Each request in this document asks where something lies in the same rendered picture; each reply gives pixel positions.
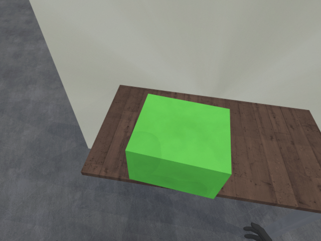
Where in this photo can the robot right hand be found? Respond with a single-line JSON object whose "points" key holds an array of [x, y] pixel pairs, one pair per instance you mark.
{"points": [[257, 229]]}

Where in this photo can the table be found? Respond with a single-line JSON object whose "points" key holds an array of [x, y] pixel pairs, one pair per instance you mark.
{"points": [[275, 153]]}

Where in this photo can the carton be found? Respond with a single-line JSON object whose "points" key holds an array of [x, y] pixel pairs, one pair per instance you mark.
{"points": [[181, 145]]}

